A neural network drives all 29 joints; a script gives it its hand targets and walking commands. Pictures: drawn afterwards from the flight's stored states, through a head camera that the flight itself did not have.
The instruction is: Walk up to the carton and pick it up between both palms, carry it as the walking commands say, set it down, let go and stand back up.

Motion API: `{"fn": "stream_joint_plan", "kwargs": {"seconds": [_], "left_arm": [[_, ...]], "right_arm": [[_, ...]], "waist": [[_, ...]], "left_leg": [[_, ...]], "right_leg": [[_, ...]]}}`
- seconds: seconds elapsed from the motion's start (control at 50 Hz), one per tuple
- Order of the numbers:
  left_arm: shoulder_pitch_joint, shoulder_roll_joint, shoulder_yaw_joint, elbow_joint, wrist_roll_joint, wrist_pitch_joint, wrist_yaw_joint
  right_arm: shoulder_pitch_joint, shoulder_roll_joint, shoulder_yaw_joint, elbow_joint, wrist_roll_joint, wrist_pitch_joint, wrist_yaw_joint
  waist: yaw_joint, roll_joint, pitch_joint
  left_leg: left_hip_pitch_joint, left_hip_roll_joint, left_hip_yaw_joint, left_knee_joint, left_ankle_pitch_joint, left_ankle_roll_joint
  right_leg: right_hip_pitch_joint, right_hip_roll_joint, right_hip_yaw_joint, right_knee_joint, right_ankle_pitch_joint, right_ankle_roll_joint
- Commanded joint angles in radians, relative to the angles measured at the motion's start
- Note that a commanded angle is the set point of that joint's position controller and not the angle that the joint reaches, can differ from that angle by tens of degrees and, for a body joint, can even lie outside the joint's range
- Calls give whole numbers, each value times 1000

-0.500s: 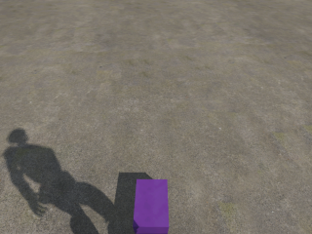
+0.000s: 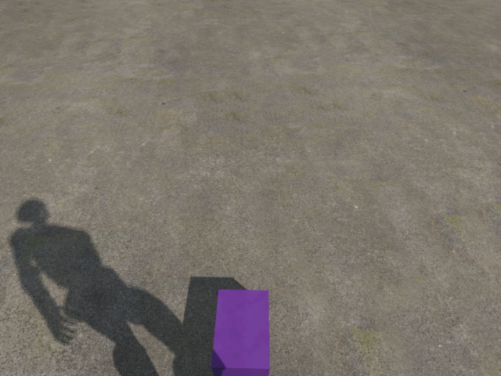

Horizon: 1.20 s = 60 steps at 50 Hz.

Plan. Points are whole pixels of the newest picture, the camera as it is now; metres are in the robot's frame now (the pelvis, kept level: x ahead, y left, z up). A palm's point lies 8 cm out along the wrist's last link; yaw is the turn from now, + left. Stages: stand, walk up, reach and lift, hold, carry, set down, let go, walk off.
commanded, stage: stand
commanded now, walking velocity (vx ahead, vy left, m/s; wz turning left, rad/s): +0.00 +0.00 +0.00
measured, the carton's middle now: (242, 332) +0.41 +0.04 -0.70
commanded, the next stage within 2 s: reach and lift in 0.20 s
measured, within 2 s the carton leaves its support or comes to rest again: neither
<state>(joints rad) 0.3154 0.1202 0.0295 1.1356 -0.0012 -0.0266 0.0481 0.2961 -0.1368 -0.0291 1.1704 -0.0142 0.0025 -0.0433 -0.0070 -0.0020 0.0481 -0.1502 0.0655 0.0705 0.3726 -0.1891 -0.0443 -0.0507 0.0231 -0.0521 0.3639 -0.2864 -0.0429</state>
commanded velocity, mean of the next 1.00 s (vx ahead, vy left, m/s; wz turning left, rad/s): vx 0.00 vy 0.00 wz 0.00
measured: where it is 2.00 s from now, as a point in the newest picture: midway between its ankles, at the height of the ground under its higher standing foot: outside the picture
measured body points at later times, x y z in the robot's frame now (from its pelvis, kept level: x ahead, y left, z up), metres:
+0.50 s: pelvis -0.01 +0.02 -0.02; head +0.05 +0.02 +0.42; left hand +0.14 +0.23 -0.15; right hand +0.15 -0.20 -0.15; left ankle +0.01 +0.14 -0.74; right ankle -0.05 -0.09 -0.74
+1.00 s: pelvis -0.10 +0.05 -0.08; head +0.03 +0.06 +0.35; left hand +0.19 +0.24 -0.19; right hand +0.19 -0.18 -0.18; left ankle +0.01 +0.15 -0.74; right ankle -0.05 -0.09 -0.74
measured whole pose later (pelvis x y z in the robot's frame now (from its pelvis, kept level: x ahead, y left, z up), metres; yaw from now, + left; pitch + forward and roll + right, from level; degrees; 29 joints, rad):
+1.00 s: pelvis -0.10 +0.05 -0.08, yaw -2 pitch +13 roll -1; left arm -0.32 0.12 0.10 0.52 -0.02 0.57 0.08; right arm -0.37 -0.21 -0.13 0.64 0.00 0.50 0.07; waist 0.01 0.00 0.08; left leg -0.92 0.03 0.06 1.00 -0.31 0.03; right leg -0.85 -0.01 0.01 1.04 -0.41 0.02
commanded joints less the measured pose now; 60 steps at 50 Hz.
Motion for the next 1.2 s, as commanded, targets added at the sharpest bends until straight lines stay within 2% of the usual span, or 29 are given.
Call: {"fn": "stream_joint_plan", "kwargs": {"seconds": [0.0,0.18,0.2,0.22,0.24,0.26,0.28,0.3,0.32,0.34,0.36,0.38,0.42,0.46,0.5,0.56,0.62,0.68,0.72,0.78,0.82,0.86,0.94,1.06,1.18], "left_arm": [[85,84,12,-3,0,-5,3],[82,97,11,0,0,-7,4],[-269,169,-36,-351,-60,24,-9],[-619,236,-55,-620,-84,86,5],[-598,223,-57,-567,-61,176,22],[-540,232,-80,-606,-89,285,30],[-439,230,-89,-562,-96,393,28],[-333,215,-76,-491,-91,509,29],[-249,199,-72,-465,-92,614,27],[-185,181,-69,-457,-99,690,15],[-120,146,-75,-457,-98,746,3],[-87,113,-86,-485,-91,776,-7],[-93,88,-61,-556,-62,765,-20],[-163,80,-19,-632,-12,710,-29],[-239,79,23,-697,43,636,-31],[-270,76,48,-778,54,543,-34],[-264,50,44,-822,40,501,-29],[-273,21,46,-844,31,512,-20],[-309,10,47,-840,25,540,-13],[-413,22,52,-840,11,574,-1],[-528,35,57,-836,1,586,9],[-631,45,67,-809,-6,592,18],[-785,60,82,-714,-19,588,33],[-982,74,111,-582,-15,531,44],[-1139,118,166,-475,7,453,50]], "right_arm": [[75,-78,-11,-2,0,-2,-2],[54,-89,-10,-9,-3,-3,-1],[-297,-98,46,-360,82,8,-17],[-648,-154,44,-540,134,65,-27],[-631,-167,63,-507,143,143,-31],[-527,-170,55,-521,147,227,-30],[-453,-129,66,-517,155,324,-26],[-367,-120,74,-490,144,443,-32],[-256,-142,41,-469,109,548,-33],[-165,-139,25,-444,94,628,-25],[-99,-121,26,-439,83,687,-15],[-78,-95,33,-457,81,722,-7],[-112,-64,28,-484,60,706,14],[-178,-44,12,-526,14,645,29],[-239,-48,-22,-594,-45,569,42],[-295,-86,-77,-719,-77,474,71],[-314,-97,-85,-765,-56,429,91],[-335,-99,-78,-796,-19,434,106],[-379,-108,-77,-802,1,456,113],[-481,-132,-86,-787,12,485,119],[-574,-143,-100,-751,12,494,120],[-661,-153,-113,-702,8,498,121],[-810,-175,-126,-610,8,491,112],[-993,-176,-152,-513,12,438,78],[-1143,-153,-163,-463,28,374,27]], "waist": [[1,-13,33],[5,-9,31],[-35,-115,-164],[-57,-34,-194],[18,-59,-181],[41,-60,-261],[60,-63,-237],[77,-9,-180],[59,0,-186],[34,-9,-232],[13,-21,-291],[0,-30,-349],[0,3,-364],[8,25,-335],[16,14,-352],[2,0,-423],[6,0,-460],[25,0,-487],[33,0,-450],[24,13,-375],[13,22,-331],[7,32,-311],[6,23,-328],[-5,3,-410],[17,-6,-534]], "left_leg": [[28,65,-31,-14,200,35],[26,70,-29,-7,197,37],[-269,-89,-62,219,-147,149],[-225,-70,-59,283,-155,113],[-232,-53,-62,299,-160,105],[-173,-54,-54,306,-135,93],[-128,-68,-67,308,-49,91],[-150,-79,-65,299,32,85],[-193,-84,-65,296,68,79],[-200,-91,-71,310,162,85],[-200,-96,-89,315,255,100],[-189,-101,-109,312,334,116],[-132,-103,-124,271,418,117],[-131,-104,-103,252,405,99],[-169,-98,-84,300,421,86],[-174,-75,-94,386,491,72],[-226,-74,-106,458,432,53],[-267,-75,-103,472,257,48],[-301,-76,-96,455,73,47],[-321,-69,-91,433,-157,44],[-336,-61,-91,430,-278,38],[-339,-56,-93,433,-340,28],[-340,-60,-93,451,-342,18],[-361,-69,-116,500,-303,16],[-421,-87,-106,549,-230,19]], "right_leg": [[-73,-137,79,-62,344,2],[-79,-137,80,-59,331,-1],[-517,-80,86,113,-120,58],[-585,-118,86,131,-118,15],[-629,-115,45,157,-164,-8],[-665,-117,31,169,-170,-28],[-697,-119,38,146,-120,-34],[-696,-96,64,146,-14,-28],[-644,-73,87,171,113,-22],[-590,-52,102,199,294,-17],[-523,-29,116,219,459,-12],[-476,-12,120,226,555,-10],[-442,2,111,193,550,-16],[-418,-8,116,174,500,-7],[-468,-4,102,222,466,7],[-617,19,74,312,404,14],[-719,21,68,392,328,19],[-756,24,58,425,193,21],[-784,22,49,430,54,17],[-834,14,37,432,-150,9],[-865,6,30,444,-239,9],[-886,5,20,458,-277,10],[-899,7,15,475,-278,20],[-968,6,16,517,-221,34],[-992,9,25,547,-171,52]]}}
